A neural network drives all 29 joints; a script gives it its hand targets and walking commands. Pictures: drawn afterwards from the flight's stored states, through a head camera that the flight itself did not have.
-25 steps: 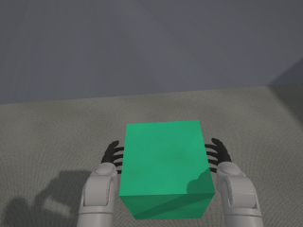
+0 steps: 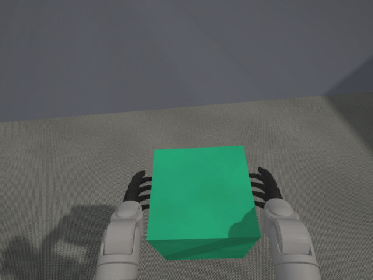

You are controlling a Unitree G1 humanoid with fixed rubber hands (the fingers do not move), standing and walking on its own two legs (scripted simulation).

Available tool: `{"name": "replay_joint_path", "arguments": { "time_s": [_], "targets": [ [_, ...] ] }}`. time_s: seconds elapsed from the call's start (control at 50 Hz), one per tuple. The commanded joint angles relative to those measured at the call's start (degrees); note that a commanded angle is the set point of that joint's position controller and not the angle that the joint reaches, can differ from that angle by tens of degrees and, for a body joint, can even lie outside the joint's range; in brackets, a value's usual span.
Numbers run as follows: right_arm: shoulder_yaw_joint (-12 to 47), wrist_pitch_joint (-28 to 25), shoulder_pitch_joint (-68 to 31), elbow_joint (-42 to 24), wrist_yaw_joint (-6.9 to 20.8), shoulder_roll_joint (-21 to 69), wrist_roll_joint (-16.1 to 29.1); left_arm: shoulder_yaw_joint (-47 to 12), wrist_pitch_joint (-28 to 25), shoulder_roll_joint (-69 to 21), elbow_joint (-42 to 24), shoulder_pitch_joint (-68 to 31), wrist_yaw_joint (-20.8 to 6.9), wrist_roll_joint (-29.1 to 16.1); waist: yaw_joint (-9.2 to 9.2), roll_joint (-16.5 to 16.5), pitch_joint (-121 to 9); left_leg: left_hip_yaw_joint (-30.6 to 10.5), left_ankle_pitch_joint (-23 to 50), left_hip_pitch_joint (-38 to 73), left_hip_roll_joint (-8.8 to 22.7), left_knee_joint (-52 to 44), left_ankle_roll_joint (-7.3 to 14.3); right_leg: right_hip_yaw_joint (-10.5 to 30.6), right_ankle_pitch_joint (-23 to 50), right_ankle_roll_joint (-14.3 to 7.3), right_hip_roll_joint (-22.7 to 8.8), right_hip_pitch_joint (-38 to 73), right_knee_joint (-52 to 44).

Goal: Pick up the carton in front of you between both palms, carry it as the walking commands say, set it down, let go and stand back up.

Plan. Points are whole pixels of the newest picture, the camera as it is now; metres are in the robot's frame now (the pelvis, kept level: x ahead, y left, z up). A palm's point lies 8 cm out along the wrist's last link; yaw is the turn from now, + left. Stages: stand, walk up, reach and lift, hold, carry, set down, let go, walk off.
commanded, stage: carry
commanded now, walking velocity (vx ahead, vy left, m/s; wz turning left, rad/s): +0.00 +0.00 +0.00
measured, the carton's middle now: (201, 207) +0.32 +0.00 -0.06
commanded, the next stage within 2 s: hold in 1.60 s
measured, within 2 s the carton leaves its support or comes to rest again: neither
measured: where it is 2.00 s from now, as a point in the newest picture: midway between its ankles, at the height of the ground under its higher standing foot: outside the picture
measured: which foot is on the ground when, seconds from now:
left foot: down 0.00-1.00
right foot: down 0.00-1.00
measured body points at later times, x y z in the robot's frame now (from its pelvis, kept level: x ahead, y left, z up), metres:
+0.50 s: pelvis -0.05 +0.01 -0.01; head -0.07 +0.01 +0.44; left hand +0.25 +0.16 +0.02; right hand +0.25 -0.14 +0.03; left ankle -0.03 +0.12 -0.74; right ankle -0.12 -0.09 -0.74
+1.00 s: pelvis -0.09 +0.00 +0.00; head -0.11 +0.00 +0.45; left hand +0.21 +0.15 +0.03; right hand +0.21 -0.15 +0.03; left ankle -0.03 +0.13 -0.74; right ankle -0.12 -0.09 -0.74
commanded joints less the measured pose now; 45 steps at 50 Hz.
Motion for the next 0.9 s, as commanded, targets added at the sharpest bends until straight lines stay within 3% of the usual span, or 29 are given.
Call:
{"name": "replay_joint_path", "arguments": {
  "time_s": [0.0,0.02,0.04,0.06,0.12,0.14,0.18,0.22,0.26,0.38,0.52,0.88],
  "targets": [
    [32.66,-1.64,-21.16,-3.17,14.28,51.64,14.20,-34.08,-3.20,-49.60,-4.77,-25.41,-14.53,-15.18,0.15,-3.55,-18.17,-1.82,19.93,0.94,2.35,4.08,0.43,3.73,61.33,-0.43,-8.65,12.63,4.45],
    [32.47,-1.46,-20.80,-2.85,14.35,51.65,13.88,-33.45,-3.17,-49.47,-4.20,-24.72,-14.47,-14.72,0.32,-5.41,-17.76,-1.34,13.37,-0.07,1.17,2.86,-0.19,4.19,66.50,-1.17,-9.93,12.37,5.31],
    [32.39,-1.36,-21.03,-2.70,14.49,51.73,13.69,-32.69,-3.16,-49.40,-3.84,-24.34,-14.42,-14.19,0.41,-6.16,-16.97,-1.19,11.45,1.02,0.82,0.83,-0.28,4.05,65.99,-1.54,-10.17,10.65,5.43],
    [32.37,-1.34,-21.71,-2.65,14.62,51.76,13.62,-32.05,-3.17,-49.36,-3.66,-24.17,-14.39,-13.78,0.51,-5.78,-16.51,-1.36,15.21,3.81,1.29,0.10,-0.07,3.52,61.91,-1.37,-9.73,7.96,5.51],
    [32.30,-1.37,-22.90,-2.07,14.89,52.02,13.98,-31.76,-3.23,-49.87,-3.66,-24.50,-14.40,-13.37,0.46,-0.99,-18.79,-4.35,38.47,12.23,5.55,2.97,1.74,1.68,41.12,0.18,-6.60,0.56,6.45],
    [32.21,-1.44,-23.05,-1.95,14.95,52.21,14.03,-32.11,-3.23,-50.19,-3.72,-25.06,-14.49,-13.48,0.34,0.33,-19.12,-4.87,40.89,12.17,6.37,3.07,2.12,1.63,35.79,0.38,-5.86,0.28,5.83],
    [31.70,-1.52,-23.33,-1.54,15.01,52.45,13.88,-32.57,-3.18,-50.71,-3.45,-26.61,-14.73,-13.74,0.17,1.50,-18.18,-4.61,36.54,9.80,6.28,2.86,1.84,1.80,32.92,0.13,-5.84,1.01,4.77],
    [31.00,-1.49,-23.45,-0.70,15.12,52.56,13.58,-32.56,-3.13,-50.97,-2.65,-27.51,-14.90,-13.79,0.08,1.07,-16.98,-4.08,29.21,7.72,5.69,2.49,1.32,2.05,34.00,-0.35,-6.73,1.12,4.60],
    [30.70,-1.46,-24.26,-0.19,15.34,52.91,13.49,-32.44,-3.15,-51.33,-2.19,-28.18,-14.99,-13.74,0.10,0.85,-16.20,-4.24,26.50,7.83,5.67,1.70,1.26,2.20,31.28,-0.50,-6.87,-0.50,4.16],
    [29.89,-1.21,-26.05,1.51,15.80,53.67,13.35,-31.58,-2.89,-52.23,-0.43,-29.53,-15.36,-13.56,0.12,1.03,-14.72,-5.01,23.42,7.31,6.03,-0.31,1.42,2.27,21.42,-0.69,-6.20,-2.68,2.52],
    [28.89,-0.96,-27.21,3.01,16.18,54.40,12.94,-30.37,-2.59,-53.06,1.50,-30.44,-15.85,-13.21,0.19,0.90,-13.54,-5.50,17.50,6.25,5.87,-2.44,1.39,2.96,14.78,-1.15,-6.26,-4.76,0.76],
    [28.86,-0.89,-28.29,2.87,16.45,55.03,13.06,-29.97,-2.50,-53.78,1.95,-31.09,-16.25,-13.18,0.22,0.76,-14.12,-5.85,13.41,5.23,5.78,-3.85,1.05,3.98,10.79,-1.93,-6.59,-7.27,-0.19]
  ]
}}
